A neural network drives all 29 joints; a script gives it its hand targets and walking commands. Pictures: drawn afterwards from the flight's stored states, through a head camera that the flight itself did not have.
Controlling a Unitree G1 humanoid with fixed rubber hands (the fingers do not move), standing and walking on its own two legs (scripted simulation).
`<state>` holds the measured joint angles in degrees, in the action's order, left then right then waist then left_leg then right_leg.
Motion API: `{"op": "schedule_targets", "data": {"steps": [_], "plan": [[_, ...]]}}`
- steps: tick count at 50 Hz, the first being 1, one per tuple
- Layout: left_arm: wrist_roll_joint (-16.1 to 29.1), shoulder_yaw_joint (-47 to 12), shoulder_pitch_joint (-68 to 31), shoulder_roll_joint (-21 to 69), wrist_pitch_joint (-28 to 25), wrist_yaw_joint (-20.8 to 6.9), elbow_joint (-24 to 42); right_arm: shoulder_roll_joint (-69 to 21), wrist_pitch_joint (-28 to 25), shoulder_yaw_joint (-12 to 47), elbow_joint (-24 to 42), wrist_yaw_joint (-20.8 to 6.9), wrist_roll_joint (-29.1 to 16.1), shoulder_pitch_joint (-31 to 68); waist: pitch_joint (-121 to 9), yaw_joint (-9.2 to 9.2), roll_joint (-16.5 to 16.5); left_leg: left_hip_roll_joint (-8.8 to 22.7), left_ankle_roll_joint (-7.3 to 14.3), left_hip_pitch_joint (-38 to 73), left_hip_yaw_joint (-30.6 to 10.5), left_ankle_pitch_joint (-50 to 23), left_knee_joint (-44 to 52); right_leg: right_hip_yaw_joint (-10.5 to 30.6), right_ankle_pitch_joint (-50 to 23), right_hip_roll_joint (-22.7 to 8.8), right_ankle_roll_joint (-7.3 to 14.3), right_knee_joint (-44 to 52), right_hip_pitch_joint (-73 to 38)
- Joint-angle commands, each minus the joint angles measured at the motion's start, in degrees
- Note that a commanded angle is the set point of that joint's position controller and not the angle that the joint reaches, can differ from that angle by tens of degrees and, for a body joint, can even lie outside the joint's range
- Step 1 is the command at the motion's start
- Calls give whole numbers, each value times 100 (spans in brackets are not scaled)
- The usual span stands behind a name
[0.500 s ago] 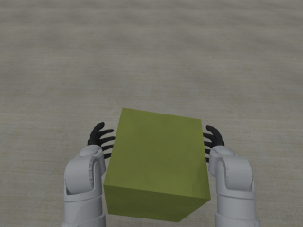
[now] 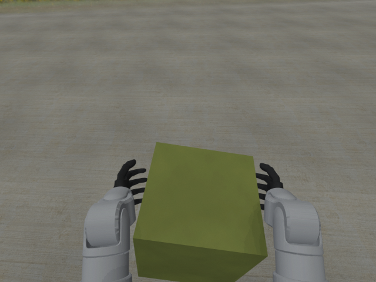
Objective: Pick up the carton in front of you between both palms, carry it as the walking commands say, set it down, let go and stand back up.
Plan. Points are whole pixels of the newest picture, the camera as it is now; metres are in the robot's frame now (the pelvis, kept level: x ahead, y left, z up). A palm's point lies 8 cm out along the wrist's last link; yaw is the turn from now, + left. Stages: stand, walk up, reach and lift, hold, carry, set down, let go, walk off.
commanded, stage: carry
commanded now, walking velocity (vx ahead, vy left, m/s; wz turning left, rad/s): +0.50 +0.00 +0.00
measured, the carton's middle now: (193, 218) +0.28 +0.01 +0.01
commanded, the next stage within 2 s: none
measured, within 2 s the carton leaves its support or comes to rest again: neither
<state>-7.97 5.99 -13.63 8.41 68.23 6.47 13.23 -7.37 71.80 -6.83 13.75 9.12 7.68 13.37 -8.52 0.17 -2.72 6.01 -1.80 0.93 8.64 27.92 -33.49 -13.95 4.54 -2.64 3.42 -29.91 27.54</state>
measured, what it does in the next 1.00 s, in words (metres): walks ahead: left foot, then right foot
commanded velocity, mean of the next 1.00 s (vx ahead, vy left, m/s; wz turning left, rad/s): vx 0.46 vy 0.00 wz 0.00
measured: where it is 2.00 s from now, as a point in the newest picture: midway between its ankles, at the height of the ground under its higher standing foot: (191, 203)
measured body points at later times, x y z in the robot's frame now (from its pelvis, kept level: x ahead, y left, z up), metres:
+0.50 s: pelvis +0.33 +0.03 +0.00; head +0.30 +0.04 +0.45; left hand +0.62 +0.17 +0.10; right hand +0.61 -0.13 +0.10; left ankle +0.44 +0.12 -0.72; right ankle +0.13 -0.09 -0.70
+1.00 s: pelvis +0.66 +0.00 +0.00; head +0.64 -0.01 +0.45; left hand +0.95 +0.15 +0.10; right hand +0.95 -0.15 +0.08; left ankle +0.45 +0.11 -0.69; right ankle +0.77 -0.09 -0.72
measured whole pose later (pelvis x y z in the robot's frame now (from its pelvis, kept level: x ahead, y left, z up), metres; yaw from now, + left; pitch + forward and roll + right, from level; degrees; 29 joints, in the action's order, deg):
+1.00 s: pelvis +0.66 +0.00 +0.00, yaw +0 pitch +3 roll -1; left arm -8.0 5.6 -13.8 8.5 68.2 6.5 14.7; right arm -7.9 71.7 -7.2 15.6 9.3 7.7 13.5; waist -5.7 0.7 -2.8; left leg 6.2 -2.7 0.3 8.4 28.1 -36.2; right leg -14.1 4.4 -2.0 4.1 -29.9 27.1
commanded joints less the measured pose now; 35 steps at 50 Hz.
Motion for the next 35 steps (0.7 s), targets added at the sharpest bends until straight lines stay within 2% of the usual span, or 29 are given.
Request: {"op": "schedule_targets", "data": {"steps": [1,2,3,4,5,6,9,11,13,19,21,22,23,24,25,26,27,28,29,30,31,33,35], "plan": [[2439,-3761,-2188,5385,191,-1635,-293,-5175,-14,3996,464,-1943,-2638,3166,-1707,153,1962,-667,31,-3868,-474,-146,-3840,4334,632,-2239,1011,1748,-4413],[2498,-3755,-2323,5543,158,-1647,-135,-5439,-63,4041,393,-1961,-2709,3258,-1633,123,1545,-290,203,-4016,-798,-207,-4199,3559,16,-2075,887,1560,-4222],[2547,-3799,-2409,5759,119,-1660,-49,-5604,-124,4048,413,-1974,-2743,3276,-1634,108,924,-46,271,-3995,-902,-482,-4170,3052,-335,-1969,747,1426,-3865],[2586,-3851,-2527,5912,81,-1677,72,-5709,-179,4069,446,-1973,-2749,3269,-1488,79,521,158,281,-3835,-959,-862,-3741,2557,-310,-1808,538,1537,-3381],[2621,-3895,-2586,6010,47,-1695,139,-5778,-229,4088,510,-1952,-2734,3264,-1450,52,629,241,270,-3621,-927,-1100,-3344,2143,69,-1685,362,1696,-3064],[2648,-3920,-2558,6071,20,-1716,164,-5813,-276,4128,579,-1922,-2686,3241,-1450,46,783,196,245,-3483,-775,-1276,-3084,1842,319,-1567,305,1830,-2902],[2696,-3927,-2383,5964,-12,-1758,242,-5886,-353,4208,640,-1843,-2575,3002,-1203,52,1012,181,108,-3607,-493,-1567,-2182,1425,691,-1469,400,2188,-2760],[2706,-3938,-2323,5844,-5,-1757,358,-5813,-349,4210,700,-1812,-2535,2873,-1018,62,1025,171,29,-3818,-335,-1824,-1481,1254,413,-1414,457,2265,-2969],[2691,-3932,-2284,5695,27,-1738,473,-5699,-314,4207,786,-1790,-2545,2829,-861,71,1012,104,9,-3807,-164,-2135,-797,997,-72,-1292,423,2182,-3096],[2462,-3813,-2043,5294,211,-1667,267,-5272,-84,4129,671,-1833,-2570,2748,-360,102,1163,-160,204,-3333,218,-2742,433,576,-1020,-1206,195,1862,-3306],[2426,-3812,-2079,5249,255,-1656,167,-5201,-34,4069,581,-1866,-2582,2795,-363,83,1180,-263,288,-2754,379,-2561,682,408,-1563,-1182,63,1365,-3293],[2428,-3832,-2138,5238,272,-1653,135,-5197,-22,4025,503,-1882,-2572,2760,-570,-2,1019,-493,298,-1917,647,-2428,962,109,-1902,-997,-69,625,-3065],[2432,-3866,-2183,5224,289,-1648,125,-5173,-16,3960,383,-1899,-2562,2691,-964,-83,693,-553,310,-664,655,-2060,887,-49,-1793,-761,-211,-382,-2461],[2448,-3897,-2278,5192,310,-1648,120,-5121,-18,3896,312,-1919,-2533,2658,-1318,-179,-173,586,482,399,-1034,-1292,1282,14,-469,-501,-450,-1792,-1347],[2506,-3986,-2510,5330,346,-1644,295,-5200,-91,3866,89,-1952,-2463,2744,-1688,-136,-1758,1860,1314,1724,-3483,-1103,1824,345,1760,246,-661,-3386,509],[2511,-4034,-2628,5396,307,-1655,277,-5412,-128,3870,101,-1968,-2564,2638,-1601,-123,-1472,1891,1456,1602,-3652,-1926,2026,1053,2316,115,-521,-4140,1088],[2556,-4079,-2762,5561,245,-1668,305,-5588,-180,3897,260,-1978,-2611,2807,-1551,-141,-1054,1695,1365,1347,-2992,-2693,1851,1246,2186,-98,-373,-4408,1191],[2614,-4124,-2801,5743,183,-1675,348,-5731,-226,3910,377,-1980,-2647,2907,-1544,-130,-404,1575,1207,1050,-2489,-3020,1745,1362,1888,-325,-287,-4268,1184],[2655,-4148,-2773,5891,129,-1672,359,-5840,-267,3949,514,-1976,-2703,3011,-1478,-95,-64,1483,1045,644,-2053,-3128,1844,1421,1565,-481,-257,-3892,1000],[2670,-4158,-2718,5979,82,-1654,399,-5905,-303,3984,616,-1973,-2732,3064,-1525,-58,-121,1370,900,455,-1709,-2819,1990,1398,1315,-541,-267,-3557,813],[2658,-4164,-2612,6027,40,-1629,431,-5929,-326,4004,675,-1974,-2743,3023,-1534,-56,-250,1284,874,397,-1475,-2675,2098,1274,1149,-493,-290,-3332,745],[2577,-4177,-2366,6039,-25,-1570,461,-5882,-345,4018,737,-1992,-2748,2837,-1434,-64,-399,1186,933,408,-1115,-2505,2299,1107,904,-469,-362,-2760,845],[2507,-4189,-2230,5975,-50,-1525,503,-5773,-343,4029,807,-2010,-2746,2714,-1238,-75,-418,1116,1000,532,-851,-2709,2410,917,649,-461,-449,-2139,1063]]}}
